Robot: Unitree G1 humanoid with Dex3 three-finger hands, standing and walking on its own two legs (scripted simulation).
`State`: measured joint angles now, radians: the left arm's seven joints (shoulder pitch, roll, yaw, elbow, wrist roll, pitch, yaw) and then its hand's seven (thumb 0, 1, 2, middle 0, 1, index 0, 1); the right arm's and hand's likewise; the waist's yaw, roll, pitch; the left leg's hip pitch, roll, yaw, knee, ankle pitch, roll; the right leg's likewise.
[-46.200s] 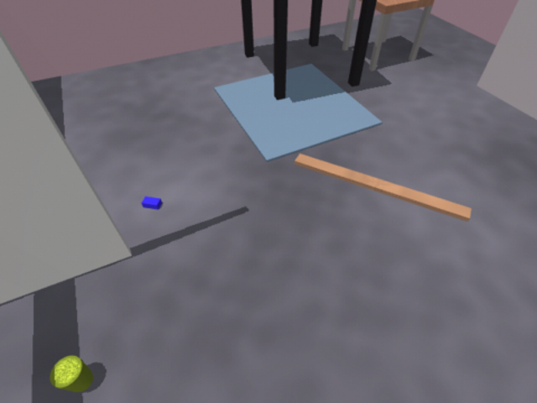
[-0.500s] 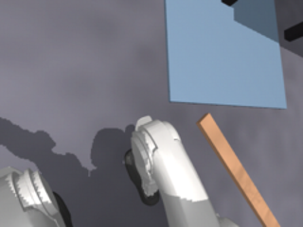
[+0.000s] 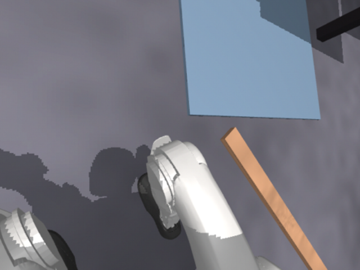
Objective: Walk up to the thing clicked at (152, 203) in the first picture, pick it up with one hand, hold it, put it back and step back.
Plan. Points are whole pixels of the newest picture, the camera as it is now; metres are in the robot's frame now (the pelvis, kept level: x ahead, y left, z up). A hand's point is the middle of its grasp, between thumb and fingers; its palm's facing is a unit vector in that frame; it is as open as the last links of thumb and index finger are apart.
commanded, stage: open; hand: left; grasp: from above
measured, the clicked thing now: out of the picture +0.51 +0.43 -0.30
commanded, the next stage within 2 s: withdraw in 1.06 s
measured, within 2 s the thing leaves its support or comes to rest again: rests again in 0.30 s
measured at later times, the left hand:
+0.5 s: hand out of the picture +0.46 +0.34 -0.25, palm faces -0.27 -0.35 -0.90, open 11.6 cm
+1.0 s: hand out of the picture +0.46 +0.34 -0.25, palm faces -0.27 -0.35 -0.90, open 13.8 cm
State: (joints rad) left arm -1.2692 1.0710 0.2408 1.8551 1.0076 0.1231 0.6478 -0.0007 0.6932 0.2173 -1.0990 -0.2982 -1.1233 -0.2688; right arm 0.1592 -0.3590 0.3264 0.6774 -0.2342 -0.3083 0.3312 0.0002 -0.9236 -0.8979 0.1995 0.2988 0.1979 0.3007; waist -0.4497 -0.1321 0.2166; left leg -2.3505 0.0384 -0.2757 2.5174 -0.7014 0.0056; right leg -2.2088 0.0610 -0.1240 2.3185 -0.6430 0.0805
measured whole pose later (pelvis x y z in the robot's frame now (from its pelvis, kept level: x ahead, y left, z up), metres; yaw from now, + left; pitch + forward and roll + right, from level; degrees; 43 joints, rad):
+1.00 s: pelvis -0.01 +0.00 +0.01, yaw +0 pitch +28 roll -16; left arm -1.28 1.12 0.21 1.82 0.97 0.12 0.63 0.00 -0.49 1.02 -0.17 -0.94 -0.14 -0.96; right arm 0.16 -0.39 0.36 0.64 -0.23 -0.31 0.30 0.00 -0.90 -0.89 0.20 0.30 0.20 0.30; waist -0.47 -0.16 0.26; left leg -2.32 0.04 -0.29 2.48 -0.69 0.00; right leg -2.18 0.06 -0.14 2.27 -0.62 0.09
